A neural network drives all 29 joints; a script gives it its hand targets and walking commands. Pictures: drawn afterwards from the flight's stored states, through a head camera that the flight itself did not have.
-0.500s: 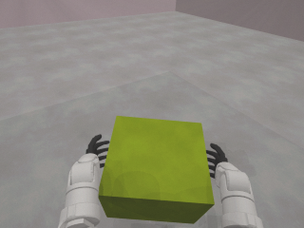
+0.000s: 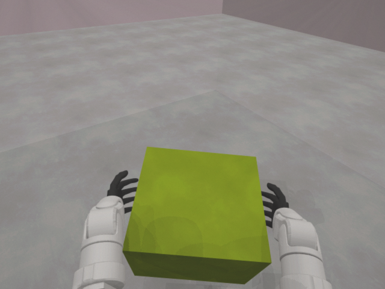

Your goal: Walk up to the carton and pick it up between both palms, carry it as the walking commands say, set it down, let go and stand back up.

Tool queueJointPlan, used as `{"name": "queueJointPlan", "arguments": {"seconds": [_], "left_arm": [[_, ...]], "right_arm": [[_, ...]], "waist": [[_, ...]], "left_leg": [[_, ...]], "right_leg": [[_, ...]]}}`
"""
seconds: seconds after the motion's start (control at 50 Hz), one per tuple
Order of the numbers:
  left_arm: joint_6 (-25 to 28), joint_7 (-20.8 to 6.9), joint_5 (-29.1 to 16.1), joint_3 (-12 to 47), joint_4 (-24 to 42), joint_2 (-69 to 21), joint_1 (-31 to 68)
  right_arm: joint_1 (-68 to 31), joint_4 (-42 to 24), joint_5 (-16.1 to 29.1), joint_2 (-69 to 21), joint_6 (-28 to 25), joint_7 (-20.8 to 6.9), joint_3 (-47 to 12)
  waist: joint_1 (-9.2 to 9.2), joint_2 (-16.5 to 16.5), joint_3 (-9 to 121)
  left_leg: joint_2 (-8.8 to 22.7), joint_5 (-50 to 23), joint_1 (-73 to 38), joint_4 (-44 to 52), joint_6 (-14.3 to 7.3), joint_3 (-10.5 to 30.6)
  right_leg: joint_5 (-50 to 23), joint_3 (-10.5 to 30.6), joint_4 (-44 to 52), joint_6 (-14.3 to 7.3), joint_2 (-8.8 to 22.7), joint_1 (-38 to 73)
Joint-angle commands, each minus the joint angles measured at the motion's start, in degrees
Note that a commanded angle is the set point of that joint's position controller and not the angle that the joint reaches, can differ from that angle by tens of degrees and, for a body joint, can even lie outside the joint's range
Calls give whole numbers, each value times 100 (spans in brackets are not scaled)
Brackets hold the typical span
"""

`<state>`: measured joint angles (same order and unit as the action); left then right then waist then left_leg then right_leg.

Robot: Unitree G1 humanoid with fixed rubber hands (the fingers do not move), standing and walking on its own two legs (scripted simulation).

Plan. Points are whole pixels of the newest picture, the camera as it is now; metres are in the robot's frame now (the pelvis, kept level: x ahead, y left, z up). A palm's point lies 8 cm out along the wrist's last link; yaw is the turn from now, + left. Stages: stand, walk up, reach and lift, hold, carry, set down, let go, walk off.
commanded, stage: hold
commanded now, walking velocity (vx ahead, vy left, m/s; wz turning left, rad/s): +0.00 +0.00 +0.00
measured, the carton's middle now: (195, 215) +0.31 +0.01 -0.01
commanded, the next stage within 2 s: carry in 1.06 s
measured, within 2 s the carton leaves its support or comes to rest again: neither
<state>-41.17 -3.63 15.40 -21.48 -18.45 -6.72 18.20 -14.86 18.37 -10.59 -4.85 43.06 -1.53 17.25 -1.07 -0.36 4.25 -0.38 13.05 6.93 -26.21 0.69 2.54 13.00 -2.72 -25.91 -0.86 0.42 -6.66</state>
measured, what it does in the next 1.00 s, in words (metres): stands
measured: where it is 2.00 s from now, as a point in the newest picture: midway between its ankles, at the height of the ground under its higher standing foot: outside the picture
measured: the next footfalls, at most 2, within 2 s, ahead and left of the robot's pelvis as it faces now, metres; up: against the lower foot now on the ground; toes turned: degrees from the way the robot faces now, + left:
right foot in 1.58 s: +0.16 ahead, -0.07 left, +0.00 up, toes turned -2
left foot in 1.80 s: +0.27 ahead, +0.22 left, +0.00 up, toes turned +2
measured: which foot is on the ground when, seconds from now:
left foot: down 0.00-1.00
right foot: down 0.00-1.00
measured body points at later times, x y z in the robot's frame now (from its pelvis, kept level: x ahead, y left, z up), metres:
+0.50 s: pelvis +0.00 +0.00 +0.00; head -0.07 +0.00 +0.45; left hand +0.29 +0.18 +0.05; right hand +0.29 -0.18 +0.03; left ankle +0.02 +0.13 -0.74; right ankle +0.02 -0.11 -0.74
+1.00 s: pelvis -0.01 +0.00 +0.00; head -0.07 +0.00 +0.44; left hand +0.28 +0.18 +0.05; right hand +0.28 -0.18 +0.04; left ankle +0.02 +0.13 -0.74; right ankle +0.02 -0.11 -0.74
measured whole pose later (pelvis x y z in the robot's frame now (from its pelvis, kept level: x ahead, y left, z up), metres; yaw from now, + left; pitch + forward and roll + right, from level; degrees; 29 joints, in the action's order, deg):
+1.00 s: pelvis -0.01 +0.00 +0.00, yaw +0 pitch -7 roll +0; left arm -41.3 -3.9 14.9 -20.1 -14.5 -7.8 14.9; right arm -13.0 14.9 -10.6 -5.3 43.3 -1.6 17.3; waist -1.1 -0.4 2.9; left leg -0.4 12.5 6.9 -26.1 0.7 2.5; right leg 12.4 -2.7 -25.7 -0.9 0.4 -6.6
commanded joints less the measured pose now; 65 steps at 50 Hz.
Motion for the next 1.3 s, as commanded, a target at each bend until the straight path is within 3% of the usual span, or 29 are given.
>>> {"name": "queueJointPlan", "arguments": {"seconds": [0.0, 0.08, 0.12, 0.14, 0.22, 0.24, 0.32, 0.4, 0.44, 0.46, 0.52, 0.62, 0.66, 0.68, 0.76, 0.8, 0.88, 0.98, 1.0, 1.02, 1.04, 1.08, 1.1, 1.12, 1.14, 1.22, 1.24, 1.26, 1.28], "left_arm": [[-168, -1550, -1487, 3636, -59, -4968, 2222], [-181, -1555, -1490, 3602, 152, -4704, 2520], [-155, -1531, -1429, 3462, 78, -4736, 2663], [-110, -1578, -1457, 3474, 48, -4755, 2608], [-125, -1516, -1704, 3868, 561, -4830, 2322], [-100, -1543, -1746, 3954, 575, -4889, 2322], [-160, -1446, -1632, 3857, 410, -4910, 2371], [-137, -1498, -1776, 3936, 376, -4888, 2185], [-188, -1443, -1524, 3695, 231, -4766, 2235], [-139, -1456, -1454, 3605, 303, -4654, 2136], [-171, -1456, -1405, 3705, 258, -4763, 2275], [-145, -1422, -1635, 3983, 303, -4965, 1871], [-150, -1434, -1584, 3962, 597, -4893, 2241], [-96, -1441, -1623, 3795, 615, -4681, 2286], [-169, -1442, -1512, 3789, 261, -4870, 1906], [-187, -1440, -1441, 3661, 267, -4618, 2085], [-114, -1465, -1424, 3670, 255, -4764, 2517], [-102, -1497, -1574, 3830, 311, -4836, 2467], [-107, -1522, -1347, 3595, 49, -4703, 2520], [0, -1516, -1508, 3718, 319, -4804, 2624], [93, -1406, -1585, 4256, 358, -5083, 2490], [31, -1417, -1711, 4324, 515, -4934, 2743], [2, -1378, -1665, 4283, 502, -4839, 2626], [-16, -1346, -1855, 4552, 856, -4989, 2738], [-157, -1263, -2206, 4889, 1719, -4812, 2962], [-896, -1025, -2455, 5187, 2143, -4795, 2518], [-1124, -1007, -2555, 5290, 2125, -4870, 2436], [-1317, -935, -2488, 5251, 2421, -4684, 2496], [-1492, -870, -2520, 5291, 2592, -4564, 2756]], "right_arm": [[-3738, -1165, 1296, -5164, -200, -1496, -3719], [-3368, -827, 1084, -5004, -116, -1452, -3429], [-3517, -484, 1131, -5118, -101, -1488, -3401], [-3485, -768, 1071, -5041, -133, -1451, -3502], [-2995, -654, 1187, -5187, -81, -1434, -3619], [-3235, -1232, 1298, -5132, -187, -1436, -3799], [-3024, -664, 1187, -5111, -108, -1446, -3521], [-3088, -1068, 1230, -5069, -131, -1426, -3806], [-3210, -718, 1212, -5033, -86, -1439, -3634], [-3078, -869, 1115, -4894, -78, -1466, -3643], [-3105, -670, 1024, -4954, -113, -1489, -3443], [-3139, -1188, 1263, -5017, -139, -1436, -3911], [-2985, -1022, 1160, -4963, -93, -1464, -3747], [-2920, -889, 1073, -4911, -72, -1476, -3590], [-3219, -1057, 1213, -4955, -131, -1489, -3761], [-3268, -957, 1096, -4954, -58, -1432, -3653], [-3262, -541, 1060, -5079, -135, -1481, -3467], [-3046, -552, 982, -5011, -158, -1518, -3370], [-3148, -411, 910, -4927, -197, -1522, -3255], [-3192, -588, 936, -4987, -234, -1540, -3418], [-3392, -1208, 1350, -5061, -474, -1546, -4115], [-3443, -1160, 1359, -5047, -226, -1529, -4138], [-3719, -1425, 1501, -5029, -221, -1500, -4311], [-3970, -1911, 1652, -4981, -173, -1507, -4478], [-4040, -2303, 1950, -4999, -24, -1457, -4803], [-3734, -2387, 2310, -4920, 757, -1352, -5019], [-3665, -2510, 2328, -4873, 938, -1369, -4890], [-3334, -2399, 2364, -4975, 1189, -1367, -4926], [-2946, -2006, 2437, -5050, 1425, -1388, -4792]], "waist": [[-122, 136, 844], [158, 93, 290], [-14, 4, 236], [-87, 495, 241], [-76, 204, 961], [84, 39, 786], [28, -156, 532], [28, 414, 970], [-80, -84, 613], [-108, 404, 356], [24, -204, 516], [9, 370, 890], [44, -214, 500], [-38, 518, 658], [-57, 71, 668], [-81, 559, 328], [-19, -99, -135], [132, 265, 412], [84, -97, 3], [32, 464, 406], [-1, -20, 1224], [-132, 351, 376], [-168, 1491, 440], [-93, 1641, 348], [-116, 1145, 443], [-69, 912, 1388], [13, 978, 1256], [125, 1325, 1122], [174, 1043, 1080]], "left_leg": [[-598, -1117, -407, 772, -132, -83], [-575, -353, -199, 801, -134, -102], [-573, -335, 2, 816, -157, -55], [-519, -614, -160, 802, -217, -11], [-557, -1419, -573, 762, -100, 16], [-540, -1183, -295, 741, -150, 33], [-543, -941, -356, 824, -100, -3], [-613, -1165, -536, 686, -95, 3], [-543, -803, -225, 793, -102, -105], [-558, -738, -175, 799, -159, 22], [-560, -851, -451, 778, -120, 10], [-498, -1314, -655, 722, -129, 110], [-589, -1091, -266, 801, -94, -30], [-575, -974, -391, 764, -128, 46], [-573, -919, -357, 752, -89, -71], [-594, -448, -141, 837, -143, -43], [-549, -116, 106, 872, -158, -68], [-530, -253, -465, 824, -97, -44], [-579, -119, -115, 859, -130, -102], [-563, -372, -191, 824, -168, 20], [724, -785, 339, 115, -238, 263], [83, 2659, 1691, -175, -257, -9], [-195, 2270, 1948, -1914, -74, -501], [147, 1467, 1888, -2684, 21, -573], [273, 1159, 2452, -2634, 40, -445], [423, 1008, 1951, -1382, -33, -530], [704, 652, 1335, -694, -169, -409], [424, 876, 354, -366, -195, -710], [373, 953, -152, 148, -224, -669]], "right_leg": [[-1147, 628, 959, 119, -449, 489], [-532, 657, 1042, 78, -377, 393], [-466, 655, 1000, 73, -378, 429], [-536, 651, 1064, 117, -426, 389], [-1405, 632, 970, 104, -498, 655], [-1394, 708, 930, 97, -407, 805], [-1038, 756, 962, 53, -444, 494], [-1307, 668, 951, 104, -433, 502], [-864, 740, 929, 64, -421, 400], [-840, 722, 1005, 101, -431, 416], [-792, 704, 983, 6, -403, 186], [-1160, 653, 924, 100, -499, 350], [-1189, 680, 949, 58, -457, 425], [-1027, 657, 990, 82, -501, 454], [-991, 656, 921, 80, -447, 330], [-432, 602, 1050, 110, -470, 397], [-185, 739, 1010, -1, -385, 80], [-167, 683, 1103, -2, -419, 74], [-47, 705, 1132, -28, -374, -38], [-282, 673, 1043, 16, -463, 161], [164, 207, 106, -30, 672, -56], [3754, 1251, 1109, -256, 943, -576], [4617, 2346, 2013, -505, 1699, -685], [4332, 2573, 2349, -724, 2281, -880], [4032, 2728, 2353, -827, 2322, -280], [1676, 1822, 1562, -797, 2091, 403], [1890, 1363, 1422, -607, 2071, -279], [2618, 1010, 1354, -391, 1649, -1204], [2725, 542, 446, -228, 1341, -1591]]}}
